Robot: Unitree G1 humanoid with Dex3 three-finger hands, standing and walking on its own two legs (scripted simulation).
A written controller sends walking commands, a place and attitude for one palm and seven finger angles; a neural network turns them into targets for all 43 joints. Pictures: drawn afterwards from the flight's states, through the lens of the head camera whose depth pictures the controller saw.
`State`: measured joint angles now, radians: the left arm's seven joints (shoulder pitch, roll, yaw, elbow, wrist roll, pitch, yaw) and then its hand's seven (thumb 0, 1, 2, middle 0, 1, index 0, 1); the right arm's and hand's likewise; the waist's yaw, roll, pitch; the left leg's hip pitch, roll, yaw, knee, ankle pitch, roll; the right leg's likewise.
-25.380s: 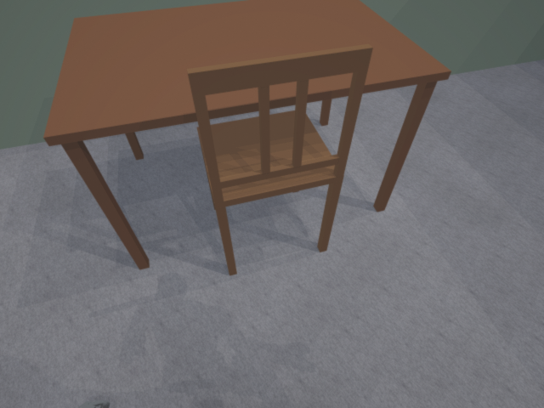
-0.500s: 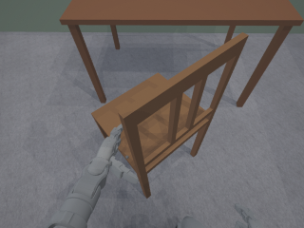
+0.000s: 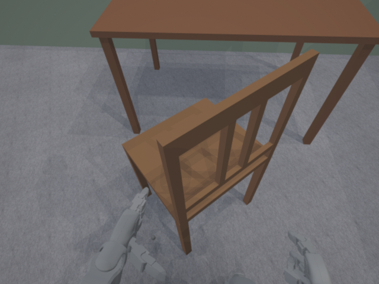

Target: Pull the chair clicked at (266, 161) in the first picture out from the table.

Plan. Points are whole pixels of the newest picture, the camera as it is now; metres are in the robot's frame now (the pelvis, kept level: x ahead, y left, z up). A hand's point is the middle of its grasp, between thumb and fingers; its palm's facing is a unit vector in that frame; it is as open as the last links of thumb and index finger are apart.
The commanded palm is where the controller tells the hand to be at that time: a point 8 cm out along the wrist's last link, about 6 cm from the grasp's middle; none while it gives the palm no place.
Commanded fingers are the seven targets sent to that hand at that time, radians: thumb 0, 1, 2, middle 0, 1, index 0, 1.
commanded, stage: draw the fingers out of the gap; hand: left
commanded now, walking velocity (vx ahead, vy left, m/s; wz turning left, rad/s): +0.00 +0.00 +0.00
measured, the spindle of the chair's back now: (223, 155) +0.43 -0.08 -0.04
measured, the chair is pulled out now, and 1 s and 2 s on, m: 0.49 0.49 0.49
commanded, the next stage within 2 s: draw the hand back to the body in 0.26 s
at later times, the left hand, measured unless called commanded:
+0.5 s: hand (142, 256) +0.19 +0.09 +0.00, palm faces -0.13 -0.99 +0.01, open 17.5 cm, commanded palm +0.17 +0.16 +0.01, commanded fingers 0.00 -0.55 0.20 0.00 0.00 0.00 0.00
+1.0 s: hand (83, 242) +0.19 +0.17 +0.09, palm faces +0.11 -0.96 -0.27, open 16.8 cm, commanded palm +0.15 +0.23 +0.11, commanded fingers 0.00 -0.12 0.41 -0.06 -0.09 -0.06 -0.09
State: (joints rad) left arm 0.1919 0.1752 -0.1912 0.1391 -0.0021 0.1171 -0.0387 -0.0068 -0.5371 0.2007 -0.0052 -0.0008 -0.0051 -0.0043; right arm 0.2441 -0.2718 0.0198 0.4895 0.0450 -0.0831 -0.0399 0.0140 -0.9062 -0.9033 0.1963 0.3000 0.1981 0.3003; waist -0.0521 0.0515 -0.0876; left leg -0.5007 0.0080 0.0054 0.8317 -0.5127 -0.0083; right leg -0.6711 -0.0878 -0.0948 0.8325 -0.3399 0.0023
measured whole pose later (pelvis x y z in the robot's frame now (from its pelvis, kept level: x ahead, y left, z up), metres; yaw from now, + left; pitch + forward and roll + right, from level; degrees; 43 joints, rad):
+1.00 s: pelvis +0.00 +0.00 +0.00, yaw +0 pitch +7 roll -1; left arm 0.61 0.26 0.06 -0.40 -0.10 -0.10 0.04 -0.01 -0.41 0.27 -0.03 -0.03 -0.02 -0.03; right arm 0.25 -0.23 0.00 0.51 0.06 -0.14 -0.08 0.02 -0.90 -0.90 0.20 0.30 0.20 0.30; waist 0.01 0.08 -0.08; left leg -0.43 0.02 -0.01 0.84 -0.53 -0.01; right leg -0.59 -0.08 -0.11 0.82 -0.35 0.00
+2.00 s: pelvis +0.02 +0.02 +0.04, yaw -2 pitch -4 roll -1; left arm 0.50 0.34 0.35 -0.40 -0.06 -0.10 0.16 0.02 0.88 0.89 -0.21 -0.30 -0.21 -0.30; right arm 0.22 -0.23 -0.01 0.64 0.03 -0.15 -0.06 0.02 -0.91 -0.90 0.20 0.30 0.20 0.30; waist 0.05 0.09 0.03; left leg 0.01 0.02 0.04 0.42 -0.36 0.01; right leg -0.17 -0.04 -0.08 0.44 -0.19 0.02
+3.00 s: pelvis -0.06 +0.00 +0.02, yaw -2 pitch +0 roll +0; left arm 0.56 0.41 0.45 -0.51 -0.02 -0.17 0.21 0.02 0.89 0.90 -0.21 -0.30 -0.21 -0.31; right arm 0.24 -0.23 -0.03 0.58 0.03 -0.10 -0.07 0.01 -0.90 -0.90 0.20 0.30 0.20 0.30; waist 0.00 0.01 0.05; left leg -0.29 0.01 0.03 0.64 -0.35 0.00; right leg -0.43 -0.05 -0.05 0.57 -0.13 0.00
